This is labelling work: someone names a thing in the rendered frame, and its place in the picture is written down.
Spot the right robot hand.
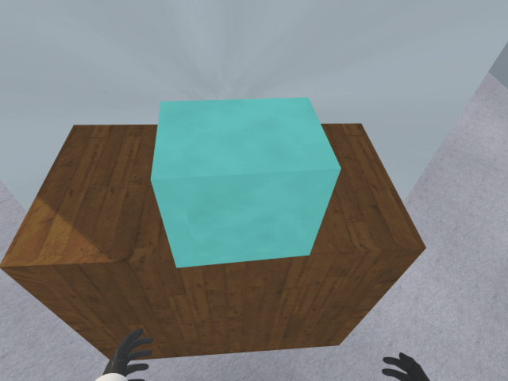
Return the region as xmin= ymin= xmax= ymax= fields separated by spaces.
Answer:
xmin=382 ymin=352 xmax=430 ymax=381

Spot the carton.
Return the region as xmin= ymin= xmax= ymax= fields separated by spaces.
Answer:
xmin=151 ymin=98 xmax=341 ymax=268

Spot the pedestal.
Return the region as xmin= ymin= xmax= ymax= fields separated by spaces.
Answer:
xmin=0 ymin=124 xmax=426 ymax=360

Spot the left robot hand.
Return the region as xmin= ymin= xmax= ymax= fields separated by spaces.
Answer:
xmin=102 ymin=328 xmax=153 ymax=381

